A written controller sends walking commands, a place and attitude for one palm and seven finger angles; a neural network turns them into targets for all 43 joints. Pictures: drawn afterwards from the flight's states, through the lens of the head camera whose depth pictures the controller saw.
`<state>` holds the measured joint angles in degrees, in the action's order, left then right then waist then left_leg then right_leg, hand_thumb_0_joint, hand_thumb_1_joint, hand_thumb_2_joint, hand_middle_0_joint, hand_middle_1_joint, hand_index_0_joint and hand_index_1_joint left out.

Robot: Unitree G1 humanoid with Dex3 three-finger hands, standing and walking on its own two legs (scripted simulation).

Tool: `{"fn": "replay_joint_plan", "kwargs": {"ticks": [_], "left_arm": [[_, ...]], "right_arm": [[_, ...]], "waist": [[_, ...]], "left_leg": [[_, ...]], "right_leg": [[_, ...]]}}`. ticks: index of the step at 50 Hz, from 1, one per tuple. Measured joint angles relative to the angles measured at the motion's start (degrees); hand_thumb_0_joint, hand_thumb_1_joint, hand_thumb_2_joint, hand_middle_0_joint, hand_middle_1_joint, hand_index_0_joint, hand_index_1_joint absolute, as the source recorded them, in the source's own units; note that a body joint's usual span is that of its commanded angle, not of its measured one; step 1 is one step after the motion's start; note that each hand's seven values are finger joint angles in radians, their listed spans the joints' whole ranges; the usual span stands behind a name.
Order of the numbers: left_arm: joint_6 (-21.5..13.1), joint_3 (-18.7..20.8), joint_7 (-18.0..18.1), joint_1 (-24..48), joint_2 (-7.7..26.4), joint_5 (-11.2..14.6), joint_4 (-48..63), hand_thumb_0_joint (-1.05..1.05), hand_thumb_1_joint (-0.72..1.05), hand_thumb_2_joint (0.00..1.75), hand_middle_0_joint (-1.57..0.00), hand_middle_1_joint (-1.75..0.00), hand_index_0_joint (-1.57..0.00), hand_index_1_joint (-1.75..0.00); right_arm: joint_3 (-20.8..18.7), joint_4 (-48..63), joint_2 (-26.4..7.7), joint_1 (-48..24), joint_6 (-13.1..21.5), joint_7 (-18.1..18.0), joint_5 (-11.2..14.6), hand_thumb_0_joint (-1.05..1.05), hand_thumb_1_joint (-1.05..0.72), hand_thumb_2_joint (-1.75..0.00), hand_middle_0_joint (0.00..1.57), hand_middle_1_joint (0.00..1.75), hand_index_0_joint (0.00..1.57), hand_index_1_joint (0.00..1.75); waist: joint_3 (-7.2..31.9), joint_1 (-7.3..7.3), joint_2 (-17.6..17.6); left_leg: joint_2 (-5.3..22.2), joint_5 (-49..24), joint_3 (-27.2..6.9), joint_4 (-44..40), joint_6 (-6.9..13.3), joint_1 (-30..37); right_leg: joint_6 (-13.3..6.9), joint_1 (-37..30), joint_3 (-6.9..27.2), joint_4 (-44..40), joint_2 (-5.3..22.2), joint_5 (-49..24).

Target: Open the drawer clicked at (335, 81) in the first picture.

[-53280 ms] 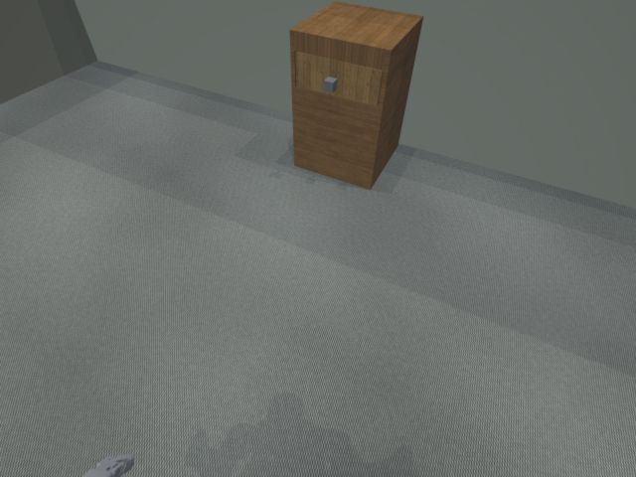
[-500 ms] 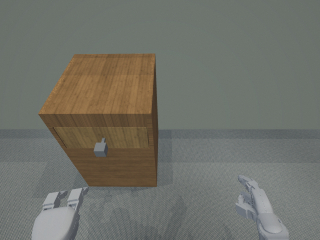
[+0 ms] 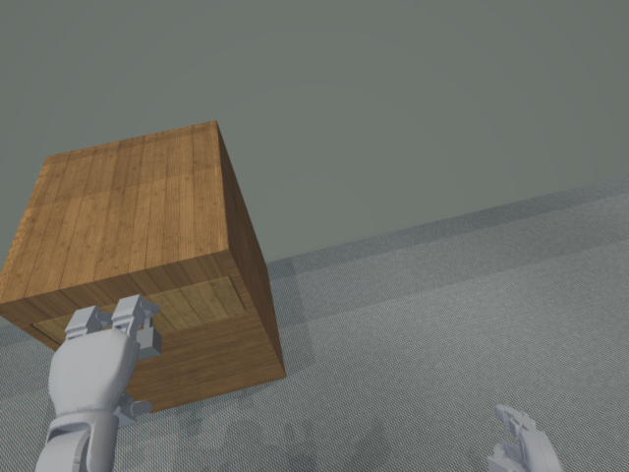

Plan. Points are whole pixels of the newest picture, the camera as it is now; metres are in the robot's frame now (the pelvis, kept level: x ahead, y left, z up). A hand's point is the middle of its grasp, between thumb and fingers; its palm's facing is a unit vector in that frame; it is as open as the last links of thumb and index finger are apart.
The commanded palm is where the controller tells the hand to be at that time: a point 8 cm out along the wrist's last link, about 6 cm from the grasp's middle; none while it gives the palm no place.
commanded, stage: raise the hand with hooked fingers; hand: left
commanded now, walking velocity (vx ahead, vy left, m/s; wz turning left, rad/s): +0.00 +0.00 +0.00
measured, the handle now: (147, 334) +0.40 +0.41 -0.23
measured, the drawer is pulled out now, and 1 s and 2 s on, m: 0.00 0.00 0.00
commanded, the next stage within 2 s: move the hooked fingers above the handle in 0.86 s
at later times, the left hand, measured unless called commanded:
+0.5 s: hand (53, 325) +0.27 +0.33 +0.09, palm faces +0.08 -0.10 -0.99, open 13.8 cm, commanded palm +0.24 +0.32 +0.15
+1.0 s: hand out of the picture +0.22 +0.39 +0.08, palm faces +0.07 -0.11 -0.99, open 13.9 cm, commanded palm +0.21 +0.38 +0.14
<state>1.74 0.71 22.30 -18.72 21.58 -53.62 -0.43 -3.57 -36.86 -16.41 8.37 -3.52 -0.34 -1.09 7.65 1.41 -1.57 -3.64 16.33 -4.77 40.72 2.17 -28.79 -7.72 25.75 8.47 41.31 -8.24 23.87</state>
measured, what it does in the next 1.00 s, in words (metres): shifts its weight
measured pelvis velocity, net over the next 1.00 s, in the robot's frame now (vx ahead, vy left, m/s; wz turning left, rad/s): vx -0.06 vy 0.11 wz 0.11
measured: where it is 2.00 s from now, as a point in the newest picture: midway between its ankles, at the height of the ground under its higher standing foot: outside the picture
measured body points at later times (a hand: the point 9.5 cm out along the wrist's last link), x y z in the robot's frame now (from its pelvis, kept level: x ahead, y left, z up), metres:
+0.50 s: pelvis -0.02 +0.05 +0.02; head -0.01 +0.02 +0.47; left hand +0.26 +0.33 +0.15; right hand +0.24 -0.14 -0.07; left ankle -0.03 +0.16 -0.72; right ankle -0.06 -0.03 -0.72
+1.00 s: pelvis -0.06 +0.11 +0.02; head -0.04 +0.10 +0.47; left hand +0.22 +0.40 +0.14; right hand +0.13 -0.08 -0.10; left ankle -0.03 +0.16 -0.72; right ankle -0.06 -0.03 -0.72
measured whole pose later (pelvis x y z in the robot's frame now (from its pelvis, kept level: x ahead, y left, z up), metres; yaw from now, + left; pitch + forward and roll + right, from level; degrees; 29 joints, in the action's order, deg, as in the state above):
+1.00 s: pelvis -0.06 +0.11 +0.02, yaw +6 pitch +2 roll -1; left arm 7.8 -5.7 7.6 6.1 25.6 -53.2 -8.4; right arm 0.1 -36.4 -12.5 10.6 -6.1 0.1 1.7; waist 1.8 3.4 -4.1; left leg -6.9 11.2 -2.0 27.9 6.1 -18.4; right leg -0.2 13.6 3.8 27.5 -1.1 16.2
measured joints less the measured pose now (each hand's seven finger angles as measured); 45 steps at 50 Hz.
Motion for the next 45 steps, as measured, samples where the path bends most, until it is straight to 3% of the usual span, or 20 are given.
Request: {"fn": "replay_joint_plan", "kwargs": {"ticks": [4,11,20,24,32,39,45], "left_arm": [[3.2,0.1,0.4,3.4,-0.8,1.9,-0.4,0.0,-0.21,0.43,-0.3,-1.02,-0.3,-1.02],[9.6,-4.8,-5.0,9.6,-1.1,2.0,-1.5,0.0,-0.37,0.36,-0.31,-1.12,-0.31,-1.12],[11.7,-6.9,-10.4,19.6,0.9,1.0,-4.7,0.0,-0.47,0.31,-0.31,-1.19,-0.31,-1.19],[13.1,-7.5,-14.2,24.0,1.9,1.1,-7.0,0.0,-0.48,0.31,-0.31,-1.2,-0.31,-1.2],[8.9,-7.7,-19.5,24.8,2.7,0.5,-7.6,0.0,-0.49,0.3,-0.31,-1.2,-0.31,-1.2],[3.6,-7.1,-16.5,22.9,3.5,-0.8,-6.0,0.0,-0.49,0.3,-0.32,-1.2,-0.32,-1.2],[4.1,-5.7,-13.9,24.2,4.4,-0.4,-6.5,0.0,-0.49,0.3,-0.32,-1.2,-0.32,-1.2]], "right_arm": [[-1.5,-1.3,-0.9,-0.3,0.3,0.7,0.9,0.02,-0.91,-0.9,0.19,0.3,0.2,0.3],[-0.6,-0.6,0.0,-2.0,-0.5,0.5,2.1,0.02,-0.91,-0.9,0.19,0.3,0.2,0.3],[2.3,0.8,2.7,-5.5,-2.0,-0.6,2.9,0.01,-0.91,-0.9,0.19,0.3,0.2,0.3],[3.4,1.5,3.3,-6.1,-2.7,-0.9,3.1,0.01,-0.91,-0.9,0.19,0.3,0.2,0.3],[4.2,3.7,3.6,-4.0,-3.6,-0.4,2.7,0.01,-0.9,-0.9,0.2,0.3,0.2,0.3],[3.6,3.0,3.6,-0.3,-3.3,-0.2,2.1,0.01,-0.9,-0.9,0.2,0.3,0.2,0.3],[3.4,0.9,3.8,1.7,-2.8,0.2,2.3,0.01,-0.9,-0.9,0.2,0.3,0.2,0.3]], "waist": [[0.3,-0.45,-0.5],[-0.3,-1.01,-1.9],[-1.8,1.09,-2.4],[-2.6,1.76,-2.3],[-3.7,1.46,-1.7],[-5.6,1.91,-1.6],[-6.1,2.22,-2.2]], "left_leg": [[-0.2,0.0,0.6,-0.7,0.0,0.4],[0.5,0.8,2.3,-5.2,0.2,4.6],[0.7,-0.1,2.4,-10.3,-1.4,9.6],[0.1,-1.1,1.8,-11.3,-0.9,11.1],[-1.0,-2.5,2.1,-12.2,1.0,12.1],[-2.0,-3.5,2.6,-12.0,2.5,11.3],[-2.8,-4.5,2.6,-12.2,3.4,10.4]], "right_leg": [[0.7,-0.4,0.0,-0.6,0.5,0.0],[1.5,-4.3,-2.1,-3.8,1.7,-0.8],[3.0,-9.7,-4.7,-8.9,2.9,-3.0],[3.8,-12.0,-5.2,-11.1,3.5,-4.2],[5.7,-13.7,-5.0,-13.4,4.8,-6.0],[7.0,-13.2,-4.7,-13.6,5.9,-6.8],[7.3,-12.3,-4.8,-13.6,6.7,-7.3]]}}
